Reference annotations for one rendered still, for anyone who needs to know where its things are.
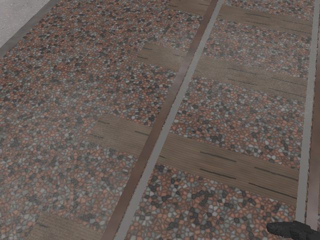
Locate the robot right hand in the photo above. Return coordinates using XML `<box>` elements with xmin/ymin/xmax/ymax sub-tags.
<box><xmin>266</xmin><ymin>220</ymin><xmax>320</xmax><ymax>240</ymax></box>

